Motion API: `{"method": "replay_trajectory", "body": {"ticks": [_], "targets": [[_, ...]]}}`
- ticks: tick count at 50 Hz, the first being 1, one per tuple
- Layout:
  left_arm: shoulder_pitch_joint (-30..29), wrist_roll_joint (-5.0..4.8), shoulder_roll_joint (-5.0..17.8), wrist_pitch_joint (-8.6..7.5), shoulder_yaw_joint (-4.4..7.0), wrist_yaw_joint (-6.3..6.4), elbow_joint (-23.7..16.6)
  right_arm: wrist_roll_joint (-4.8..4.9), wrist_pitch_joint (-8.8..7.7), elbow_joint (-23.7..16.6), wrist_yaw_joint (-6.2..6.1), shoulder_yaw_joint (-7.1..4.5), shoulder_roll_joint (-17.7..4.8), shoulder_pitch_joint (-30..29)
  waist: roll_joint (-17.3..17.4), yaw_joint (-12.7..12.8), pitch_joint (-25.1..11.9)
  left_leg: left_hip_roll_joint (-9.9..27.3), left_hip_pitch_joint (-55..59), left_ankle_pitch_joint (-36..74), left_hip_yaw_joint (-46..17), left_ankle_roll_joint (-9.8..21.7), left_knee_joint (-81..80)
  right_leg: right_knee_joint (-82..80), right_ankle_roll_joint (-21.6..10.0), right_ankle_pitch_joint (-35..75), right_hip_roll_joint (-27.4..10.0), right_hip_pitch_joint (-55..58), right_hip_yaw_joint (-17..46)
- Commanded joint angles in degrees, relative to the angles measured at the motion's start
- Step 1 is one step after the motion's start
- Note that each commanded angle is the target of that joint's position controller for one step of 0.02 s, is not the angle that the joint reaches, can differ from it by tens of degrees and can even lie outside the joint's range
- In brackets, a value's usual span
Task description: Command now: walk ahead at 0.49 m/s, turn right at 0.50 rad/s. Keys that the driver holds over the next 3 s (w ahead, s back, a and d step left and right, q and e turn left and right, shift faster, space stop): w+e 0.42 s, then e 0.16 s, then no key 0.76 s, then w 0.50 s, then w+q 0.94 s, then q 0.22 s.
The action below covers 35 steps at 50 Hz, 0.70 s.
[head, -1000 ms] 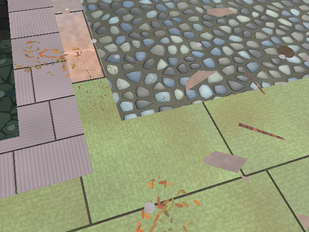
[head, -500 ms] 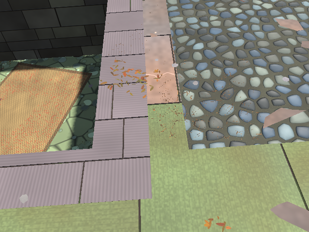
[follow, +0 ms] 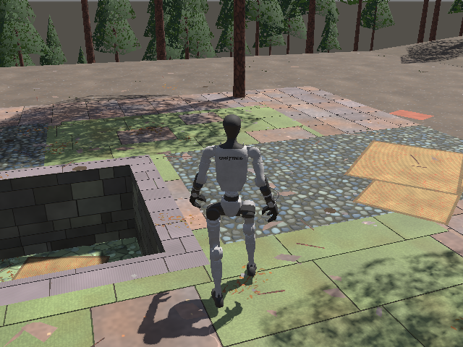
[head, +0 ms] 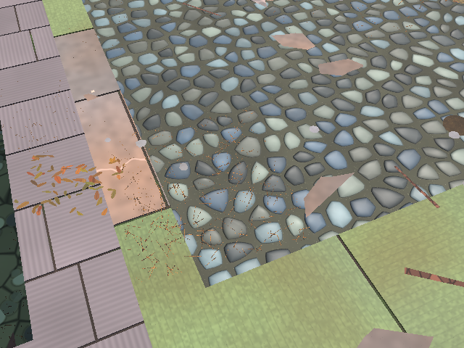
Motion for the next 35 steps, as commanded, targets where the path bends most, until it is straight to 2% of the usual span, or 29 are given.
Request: {"method": "replay_trajectory", "body": {"ticks": [1, 3, 5, 6, 7, 8, 9, 10, 11, 12, 13, 14, 15, 17, 19, 22, 24, 27, 29, 30, 31, 32, 33, 34, 35], "targets": [[-6.62, -0.04, 1.05, -0.89, -0.51, -1.44, -6.29, 0.8, -0.15, -2.94, -0.49, -2.31, -9.91, -1.98, 3.38, -0.25, 5.76, 17.53, -2.82, 22.34, -3.22, 7.38, -4.74, -6.42, -1.59, 1.47, -0.23, -0.38, -2.34], [-8.4, -0.06, 1.82, -0.88, -0.28, -2.12, -8.05, 1.28, 0.86, -2.18, -0.56, -2.57, -10.93, -1.13, 3.91, -0.03, 5.09, 18.38, 1.54, 30.41, -1.79, 6.51, -1.2, -8.78, -3.24, -2.44, 1.05, -0.16, -4.36], [-6.51, 0.0, 3.8, -0.5, 0.69, -2.33, -8.87, 1.52, 1.85, -2.18, -0.93, -3.0, -12.86, -1.34, 6.42, 2.23, 1.18, 18.27, 4.28, 50.76, -0.17, 5.31, 6.52, -8.93, -5.5, -8.3, 4.94, 5.96, -7.91], [-2.1, -0.08, 5.58, -0.18, 1.67, -2.19, -8.3, 1.65, 2.4, -2.35, -1.13, -3.18, -13.7, -1.57, 7.52, 4.99, -2.14, 17.85, 4.57, 59.2, 0.43, 4.78, 13.86, -8.64, -6.95, -11.25, 7.35, 11.95, -9.28], [5.71, -0.25, 8.22, 0.12, 3.2, -1.65, -6.78, 1.96, 2.74, -2.64, -1.29, -3.09, -13.89, -2.24, 7.34, 9.61, -6.52, 16.58, 0.83, 60.32, 1.36, 3.55, 24.65, -10.97, -8.93, -10.33, 9.64, 23.34, -9.5], [15.26, -0.3, 11.72, 0.84, 5.04, -0.56, -4.71, 1.62, 2.38, -3.42, -1.51, -2.36, -12.54, -2.3, 4.4, 14.47, -11.38, 14.35, -11.33, 48.09, 1.43, 1.28, 40.34, -13.18, -11.54, -8.22, 7.74, 40.82, -3.52], [14.32, -0.62, 18.46, 0.59, 5.98, 0.12, -4.74, -1.02, 1.15, -6.51, -0.46, 0.59, -3.16, 4.53, -12.33, 6.85, -16.49, 2.93, -38.88, -12.42, -1.82, -2.73, 63.12, -15.5, -22.28, -14.21, -8.56, 62.56, 28.3], [16.37, -0.22, 14.49, -0.41, 4.74, -0.09, -6.83, 0.48, -1.19, -7.21, 0.4, 0.52, -6.95, -0.1, -6.55, 10.73, -26.7, -0.38, -45.27, -19.02, -16.65, -2.43, 70.92, -25.83, -26.59, -23.79, -14.1, 66.6, 47.56], [14.39, 0.43, 11.28, -1.17, 3.79, -0.27, -6.17, 2.83, -2.22, -9.34, 0.85, -0.44, -10.38, -7.2, -2.89, 12.02, -17.95, 2.7, -49.89, -13.1, -18.16, -1.28, 69.74, -28.77, -22.5, -22.0, -12.48, 61.04, 39.71], [10.9, 0.24, 10.01, -1.62, 3.38, -0.23, -6.13, 2.61, -2.79, -10.19, 0.6, 0.08, -9.46, -8.69, 1.48, 9.18, -11.06, 5.21, -49.03, -7.85, -17.59, -0.62, 64.23, -28.99, -20.3, -17.06, -10.06, 51.96, 32.58], [6.92, 0.25, 8.35, -1.74, 2.83, -0.12, -6.71, 1.13, -2.82, -9.54, 0.15, 0.04, -9.17, -8.6, 4.04, 6.42, -7.05, 7.12, -45.75, -5.34, -17.19, -0.98, 58.91, -29.19, -18.71, -9.8, -7.75, 43.63, 26.87], [4.59, 1.06, 7.12, -1.9, 2.35, 0.14, -7.56, 0.31, -2.29, -9.09, 0.04, -0.33, -9.73, -7.33, 2.82, 4.37, -5.75, 8.34, -41.36, -3.51, -17.59, -1.48, 56.25, -30.19, -18.34, -3.62, -6.07, 37.84, 23.16], [3.53, 1.34, 6.93, -1.92, 2.21, 0.31, -7.88, -0.07, -1.57, -8.82, 0.08, -0.43, -9.71, -6.35, 2.12, 3.21, -5.08, 8.59, -38.91, -2.67, -17.37, -2.26, 54.44, -31.34, -18.32, -0.75, -5.05, 34.39, 21.52], [3.82, 0.85, 7.6, -2.17, 2.37, 0.85, -7.02, -0.73, -0.47, -8.53, 0.0, 0.01, -8.1, -5.94, 2.04, 2.53, -4.0, 8.55, -37.29, -1.18, -15.73, -4.32, 49.59, -32.28, -18.48, 5.04, -3.97, 29.38, 17.57], [5.19, 0.62, 9.06, -2.04, 2.75, 1.64, -6.06, -0.93, 0.07, -9.69, -0.15, 0.77, -6.36, -9.7, 1.71, 3.44, -2.26, 7.7, -37.21, 4.38, -14.6, -6.03, 42.13, -32.64, -17.47, 5.77, -1.93, 25.8, 14.0], [6.97, 0.16, 9.77, -1.23, 2.97, 2.42, -4.93, -0.75, -0.16, -11.12, 0.25, 1.64, -4.68, -17.1, -0.61, 6.26, -0.87, 4.47, -32.76, 17.17, -13.63, -6.48, 26.99, -30.63, -13.67, 2.54, 1.94, 22.85, 10.5], [9.48, 0.15, 10.49, -0.35, 3.3, 2.77, -3.66, -0.42, -0.48, -11.95, 0.65, 1.46, -5.17, -20.09, -1.65, 7.7, -1.73, 1.48, -29.16, 21.46, -13.03, -6.35, 21.63, -27.91, -11.71, 5.46, 2.27, 23.22, 11.44], [10.36, -0.18, 9.6, 0.81, 3.3, 3.34, -3.02, -0.04, -0.77, -12.03, 1.1, 0.3, -7.5, -19.69, -3.61, 6.83, -3.84, 0.16, -27.29, 18.88, -15.74, -4.83, 16.71, -21.34, -9.55, 4.8, 0.94, 28.92, 16.94], [7.52, -0.07, 8.66, 1.29, 3.2, 3.77, -4.11, -0.16, -1.09, -11.16, 1.08, -0.59, -8.72, -16.11, -5.12, 4.12, -5.02, 0.73, -23.71, 17.66, -16.18, -2.76, 13.8, -15.35, -7.62, 5.17, 1.15, 30.9, 19.83], [6.29, 0.05, 7.04, 1.26, 2.72, 3.78, -4.75, -0.77, -1.4, -10.33, 0.81, -1.0, -9.43, -12.44, -4.3, 2.02, -7.3, 2.62, -17.86, 23.97, -15.44, -1.06, 10.55, -9.52, -5.47, 5.11, 3.59, 30.52, 18.01], [7.43, 1.03, 3.36, 1.06, 1.45, 3.76, -6.11, -2.03, -1.53, -10.33, 0.39, -1.46, -12.41, -7.43, 2.47, 0.96, -15.04, 12.84, -4.38, 39.95, -23.49, 2.77, 13.5, 4.47, -2.77, -8.46, 7.24, 25.08, 14.07], [20.8, 1.21, 0.02, 0.9, 0.43, 3.5, -4.44, -3.02, -0.54, -10.48, 0.36, -1.28, -13.42, -6.6, 17.26, 6.66, -21.55, 27.24, 10.98, 57.99, -41.85, 13.58, 16.22, 21.14, 0.96, -46.77, 14.84, 10.89, 10.51], [25.02, 0.06, 6.64, 1.14, 1.22, 3.21, -3.06, -0.53, 0.57, -9.45, 0.87, -1.76, -12.69, -5.87, 17.5, 6.42, -24.6, 30.1, 10.57, 38.53, -51.57, 17.32, 13.58, 29.43, 2.36, -42.46, 10.6, 5.91, 10.06], [17.72, -0.56, 9.77, 2.09, 2.19, 3.57, -2.76, -0.22, 1.24, -11.04, 0.71, -0.63, -8.41, -8.95, 11.0, 3.91, -17.75, 25.1, 5.03, 26.06, -44.54, 14.73, 10.89, 32.07, 3.78, -37.18, 8.46, 3.5, 8.81], [11.99, -0.24, 10.4, 3.14, 2.43, 4.13, -3.7, -0.6, 1.95, -11.28, 0.67, 0.46, -5.91, -12.02, 7.34, 3.27, -13.01, 21.19, -1.47, 19.72, -37.54, 11.98, 9.45, 30.2, 4.25, -33.42, 7.17, 3.55, 6.91]]}}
